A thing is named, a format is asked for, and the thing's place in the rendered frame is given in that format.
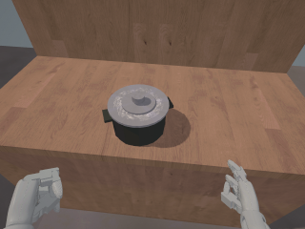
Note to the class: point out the pot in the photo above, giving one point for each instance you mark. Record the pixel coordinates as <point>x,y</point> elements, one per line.
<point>137,136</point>

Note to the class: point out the left robot hand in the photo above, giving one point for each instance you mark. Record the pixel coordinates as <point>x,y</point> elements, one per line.
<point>27,193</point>

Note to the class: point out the knob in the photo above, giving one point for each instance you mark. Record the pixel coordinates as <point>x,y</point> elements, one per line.
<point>138,97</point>

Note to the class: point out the right robot hand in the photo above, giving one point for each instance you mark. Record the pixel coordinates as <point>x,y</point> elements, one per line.
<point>243,197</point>

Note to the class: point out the robot right forearm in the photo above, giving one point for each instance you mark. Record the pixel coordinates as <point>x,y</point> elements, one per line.
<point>252,219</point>

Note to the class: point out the lid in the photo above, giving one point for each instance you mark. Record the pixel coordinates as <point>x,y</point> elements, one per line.
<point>129,114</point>

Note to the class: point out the table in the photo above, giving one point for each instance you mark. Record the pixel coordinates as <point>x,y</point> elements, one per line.
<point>222,63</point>

